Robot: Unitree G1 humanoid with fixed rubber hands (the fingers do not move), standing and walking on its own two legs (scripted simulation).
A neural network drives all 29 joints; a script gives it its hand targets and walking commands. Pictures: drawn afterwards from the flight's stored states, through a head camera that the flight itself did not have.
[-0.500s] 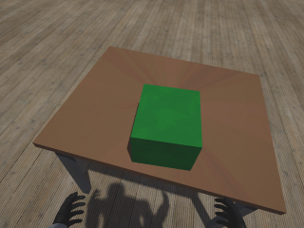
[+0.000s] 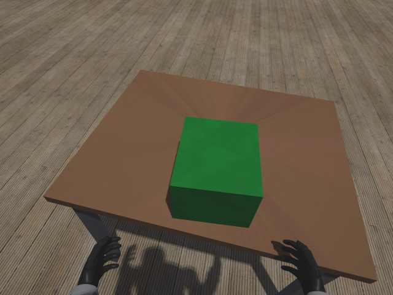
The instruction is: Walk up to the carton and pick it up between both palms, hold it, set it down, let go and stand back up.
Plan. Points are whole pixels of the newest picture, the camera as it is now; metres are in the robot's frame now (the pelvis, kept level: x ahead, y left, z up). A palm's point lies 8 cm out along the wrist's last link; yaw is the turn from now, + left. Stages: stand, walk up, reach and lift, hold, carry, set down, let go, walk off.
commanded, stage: reach and lift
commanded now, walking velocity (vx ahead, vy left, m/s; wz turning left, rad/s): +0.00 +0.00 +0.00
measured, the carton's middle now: (215, 170) +0.45 -0.02 -0.06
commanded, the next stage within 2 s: none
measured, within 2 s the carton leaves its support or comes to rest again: neither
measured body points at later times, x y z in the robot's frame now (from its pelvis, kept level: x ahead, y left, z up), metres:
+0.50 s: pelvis +0.00 +0.00 -0.01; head +0.00 +0.00 +0.44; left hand +0.25 +0.22 -0.04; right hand +0.24 -0.21 -0.05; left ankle -0.02 +0.12 -0.74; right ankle +0.01 -0.11 -0.74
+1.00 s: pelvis -0.01 -0.01 -0.01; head +0.01 +0.00 +0.44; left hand +0.34 +0.22 +0.00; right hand +0.33 -0.21 -0.01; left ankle -0.02 +0.12 -0.74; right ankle +0.01 -0.11 -0.74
